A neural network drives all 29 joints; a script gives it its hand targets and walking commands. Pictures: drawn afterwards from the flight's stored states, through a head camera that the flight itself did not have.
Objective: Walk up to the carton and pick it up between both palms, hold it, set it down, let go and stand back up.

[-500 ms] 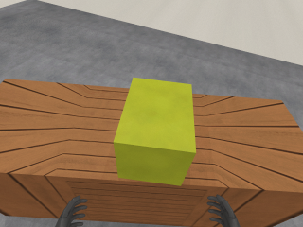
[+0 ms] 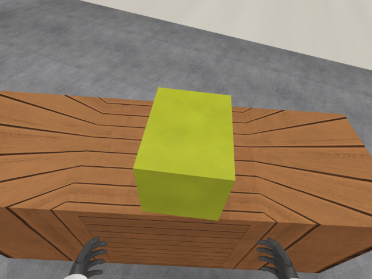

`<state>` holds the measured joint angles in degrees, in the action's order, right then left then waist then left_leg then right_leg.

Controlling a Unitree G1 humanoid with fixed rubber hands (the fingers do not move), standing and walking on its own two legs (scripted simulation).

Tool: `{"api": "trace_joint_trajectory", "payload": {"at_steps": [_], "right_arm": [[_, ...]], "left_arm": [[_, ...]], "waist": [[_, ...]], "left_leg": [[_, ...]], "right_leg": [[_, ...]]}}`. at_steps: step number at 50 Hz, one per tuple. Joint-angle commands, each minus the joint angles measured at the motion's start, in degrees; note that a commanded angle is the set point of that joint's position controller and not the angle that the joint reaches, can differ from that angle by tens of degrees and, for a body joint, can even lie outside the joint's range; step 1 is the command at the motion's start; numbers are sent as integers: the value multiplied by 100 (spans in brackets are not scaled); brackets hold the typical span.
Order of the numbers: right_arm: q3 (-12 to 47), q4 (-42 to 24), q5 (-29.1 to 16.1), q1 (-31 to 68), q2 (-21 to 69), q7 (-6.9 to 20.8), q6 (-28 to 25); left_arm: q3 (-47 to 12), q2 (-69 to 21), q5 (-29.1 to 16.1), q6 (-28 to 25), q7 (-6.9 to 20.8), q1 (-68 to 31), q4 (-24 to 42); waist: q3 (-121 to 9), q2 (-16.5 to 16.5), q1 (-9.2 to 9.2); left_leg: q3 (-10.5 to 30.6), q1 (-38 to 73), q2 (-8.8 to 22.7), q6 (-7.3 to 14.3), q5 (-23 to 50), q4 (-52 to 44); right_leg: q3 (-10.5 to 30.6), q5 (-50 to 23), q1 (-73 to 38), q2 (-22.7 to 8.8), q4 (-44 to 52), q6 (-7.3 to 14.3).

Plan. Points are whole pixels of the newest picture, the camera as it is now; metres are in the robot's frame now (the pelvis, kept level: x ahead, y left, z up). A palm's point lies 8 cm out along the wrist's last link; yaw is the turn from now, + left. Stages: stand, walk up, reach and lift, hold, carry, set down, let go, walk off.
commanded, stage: set down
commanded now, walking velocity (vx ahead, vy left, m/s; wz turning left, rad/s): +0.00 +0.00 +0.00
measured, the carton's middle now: (187, 152) +0.48 -0.01 -0.06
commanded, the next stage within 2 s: let go in 0.14 s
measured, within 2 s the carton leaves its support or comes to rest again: neither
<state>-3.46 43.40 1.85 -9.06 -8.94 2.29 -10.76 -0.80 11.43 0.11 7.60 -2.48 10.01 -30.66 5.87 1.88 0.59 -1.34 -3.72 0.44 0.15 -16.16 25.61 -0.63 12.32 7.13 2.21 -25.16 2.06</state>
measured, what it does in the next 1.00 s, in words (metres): stands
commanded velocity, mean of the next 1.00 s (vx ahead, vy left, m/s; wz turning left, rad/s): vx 0.00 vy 0.00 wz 0.00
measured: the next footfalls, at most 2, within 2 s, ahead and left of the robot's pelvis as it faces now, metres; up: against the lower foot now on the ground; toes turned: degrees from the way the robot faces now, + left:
none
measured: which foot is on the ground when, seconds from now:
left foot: down 0.00-1.00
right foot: down 0.00-1.00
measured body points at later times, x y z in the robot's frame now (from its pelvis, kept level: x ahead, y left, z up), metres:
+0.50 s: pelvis -0.01 -0.01 +0.00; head +0.00 +0.01 +0.45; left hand +0.16 +0.22 -0.09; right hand +0.16 -0.24 -0.08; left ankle -0.02 +0.11 -0.74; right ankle +0.02 -0.10 -0.74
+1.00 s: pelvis +0.00 +0.00 +0.00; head -0.02 +0.00 +0.45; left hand +0.09 +0.31 -0.11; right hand +0.10 -0.29 -0.12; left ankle -0.02 +0.11 -0.74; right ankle +0.02 -0.10 -0.74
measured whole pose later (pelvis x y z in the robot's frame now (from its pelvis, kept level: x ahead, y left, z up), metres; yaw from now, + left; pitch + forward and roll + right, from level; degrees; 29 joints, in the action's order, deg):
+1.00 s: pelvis +0.00 +0.00 +0.00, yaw +2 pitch -3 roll +0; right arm -1.8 50.7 1.6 -14.5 -19.3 0.1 -1.3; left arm 1.5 20.7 0.9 -1.1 0.5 11.0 -51.2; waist 0.8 -0.3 1.1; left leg 0.1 -8.4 0.2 0.1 -17.3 29.0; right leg -2.5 13.8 10.9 1.5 -27.9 2.1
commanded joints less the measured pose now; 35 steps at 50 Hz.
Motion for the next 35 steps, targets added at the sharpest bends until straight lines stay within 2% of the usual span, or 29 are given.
{"api": "trace_joint_trajectory", "payload": {"at_steps": [1, 2, 3, 4, 5, 6, 7, 8, 9, 11, 12, 13, 15, 16, 17, 18, 21, 22, 24, 25, 26, 27, 28, 29, 30, 32, 33, 34, 35], "right_arm": [[-224, -585, -2, 381, -842, -33, -175], [-140, -824, 4, 428, -779, -51, -212], [-145, -734, -60, 405, -777, -50, -165], [-150, -740, -43, 244, -723, -72, -182], [-130, -783, -47, 299, -743, -89, -210], [-152, -742, -64, 256, -763, -93, -225], [-140, -497, -53, 368, -827, -62, -165], [-181, -528, -43, 355, -860, -64, -159], [-99, -655, -75, 329, -796, -71, -164], [-99, -830, -26, 304, -744, -82, -164], [-157, -707, -60, 306, -780, -104, -169], [-191, -759, -73, 256, -786, -105, -206], [-179, -874, -31, 276, -802, -99, -161], [-118, -793, -49, 264, -777, -80, -121], [-132, -867, -72, 209, -794, -94, -109], [-45, -913, -14, 275, -787, -97, -71], [-135, -865, 52, 180, -895, -121, -65], [-63, -1108, 1, 154, -760, -129, -75], [-94, -840, -1, 114, -752, -133, -40], [-104, -874, 11, 117, -702, -122, -17], [-68, -870, -25, 71, -836, -98, 6], [-59, -1025, 9, 113, -779, -121, -7], [-69, -950, 37, 140, -890, -93, 29], [-84, -1176, 59, 102, -884, -113, 29], [-114, -1221, 69, 164, -780, -127, -27], [-90, -1059, 39, 100, -728, -124, -2], [-236, -668, 78, -7, -1937, -289, 413], [-306, -673, 33, -240, -1903, -338, 593], [-272, -696, 28, -185, -1799, -334, 654]], "left_arm": [[183, 588, 61, -134, -24, -433, 785], [263, 641, 5, -146, -19, -486, 793], [177, 624, 27, -113, -33, -437, 799], [175, 627, -11, -143, -11, -413, 901], [230, 674, -8, -136, -6, -355, 894], [251, 668, 38, -137, -9, -364, 1003], [195, 594, 80, -86, -19, -452, 750], [102, 565, 45, -28, -7, -415, 760], [185, 614, 49, -64, -3, -405, 816], [226, 744, 28, -86, -6, -407, 987], [187, 673, 17, -85, -16, -474, 933], [208, 709, 7, -102, -39, -464, 1196], [239, 696, 32, -46, -39, -423, 1079], [180, 663, 37, -33, -52, -420, 942], [153, 686, -2, -58, -24, -396, 903], [190, 749, 20, -32, -20, -438, 887], [255, 773, 85, -31, -7, -426, 903], [283, 810, -1, -81, 5, -395, 974], [184, 695, 10, -23, 15, -423, 897], [181, 740, 33, -36, -5, -428, 1030], [194, 659, 69, 13, -12, -394, 845], [201, 688, 37, -2, 11, -386, 820], [239, 654, 90, 29, -13, -394, 746], [264, 745, 70, -32, -7, -413, 880], [291, 787, 30, -61, -1, -474, 942], [244, 735, 37, -54, 3, -409, 814], [561, 1510, 215, -424, 55, -152, 137], [683, 1792, 110, -598, 98, 12, 75], [587, 1601, 109, -731, 155, -245, -119]], "waist": [[-614, -208, 42], [-742, -58, 44], [-618, -210, 25], [-708, -128, -29], [-727, -72, 38], [-680, -175, 43], [-626, -229, 5], [-590, -162, -48], [-630, -226, -23], [-700, -134, 54], [-717, -188, -5], [-823, -312, -24], [-748, -319, 13], [-695, -306, 1], [-725, -121, -57], [-683, 19, -10], [-628, -126, -54], [-794, -145, -8], [-616, -127, -97], [-588, -256, -68], [-528, -225, -120], [-570, -175, -28], [-488, -185, -81], [-599, -136, -93], [-680, -223, -4], [-442, -228, -53], [-620, -570, 338], [-655, -321, 188], [-563, -467, 74]], "left_leg": [[-227, -867, 70, -250, 1187, -623], [-209, -826, 48, -194, 1124, -603], [-212, -824, 53, -208, 997, -638], [-232, -730, 41, -221, 1124, -629], [-204, -765, 44, -198, 1222, -615], [-240, -696, 22, -210, 1284, -608], [-228, -795, 33, -246, 1210, -612], [-214, -618, 35, -235, 1107, -634], [-244, -650, 15, -232, 1073, -658], [-280, -692, -7, -216, 1230, -621], [-239, -643, 18, -225, 1238, -631], [-225, -615, 18, -214, 1242, -602], [-224, -779, 49, -183, 1071, -652], [-227, -714, 18, -184, 1009, -679], [-262, -739, 37, -154, 1012, -665], [-240, -743, 22, -133, 966, -663], [-229, -688, 36, -141, 1063, -664], [-234, -703, 9, -117, 1065, -671], [-222, -673, 27, -142, 943, -676], [-226, -685, 22, -154, 945, -686], [-196, -715, 52, -139, 831, -679], [-235, -639, 16, -128, 830, -694], [-203, -695, 43, -112, 781, -687], [-219, -681, 48, -91, 927, -683], [-252, -680, 3, -96, 928, -672], [-248, -660, -16, -118, 927, -701], [494, -1070, 378, 52, 1182, -283], [409, -862, 467, 110, 722, -298], [524, -816, 485, 150, 597, -273]], "right_leg": [[53, -998, -675, -244, 386, -163], [106, -978, -644, -256, 479, -174], [120, -823, -596, -284, 499, -166], [136, -979, -679, -288, 500, -196], [109, -1127, -713, -276, 477, -192], [134, -1168, -635, -308, 512, -211], [108, -1050, -603, -272, 479, -195], [101, -922, -500, -266, 576, -181], [151, -865, -519, -313, 582, -194], [149, -1073, -586, -361, 532, -230], [140, -1073, -621, -318, 528, -212], [147, -1147, -633, -325, 544, -200], [120, -936, -769, -311, 524, -171], [161, -824, -643, -322, 580, -158], [163, -830, -633, -324, 566, -172], [237, -742, -562, -383, 633, -215], [211, -925, -656, -380, 606, -197], [230, -922, -726, -380, 611, -183], [238, -788, -662, -381, 652, -187], [225, -753, -592, -399, 654, -177], [279, -724, -640, -414, 670, -166], [221, -606, -576, -368, 675, -167], [211, -478, -530, -395, 680, -155], [207, -648, -669, -391, 648, -159], [193, -647, -639, -373, 615, -152], [186, -658, -512, -352, 632, -156], [737, -793, -27, -702, 248, -25], [683, -287, 51, -811, 440, -68], [701, -154, 311, -776, 401, 6]]}}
